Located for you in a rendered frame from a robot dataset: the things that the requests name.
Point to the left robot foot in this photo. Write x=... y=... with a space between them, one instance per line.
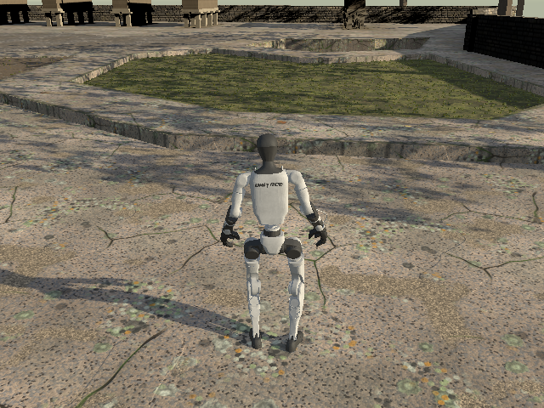
x=256 y=342

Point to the left robot hand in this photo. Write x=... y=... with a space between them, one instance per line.
x=224 y=238

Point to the robot left upper arm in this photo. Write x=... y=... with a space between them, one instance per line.
x=242 y=180

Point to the right robot hand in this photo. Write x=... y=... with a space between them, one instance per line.
x=322 y=234

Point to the robot right upper arm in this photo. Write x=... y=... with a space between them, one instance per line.
x=295 y=177

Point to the right robot forearm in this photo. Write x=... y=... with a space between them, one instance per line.
x=315 y=220

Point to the robot left thigh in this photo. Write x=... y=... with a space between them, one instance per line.
x=252 y=250

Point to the left robot forearm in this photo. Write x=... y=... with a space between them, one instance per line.
x=229 y=223

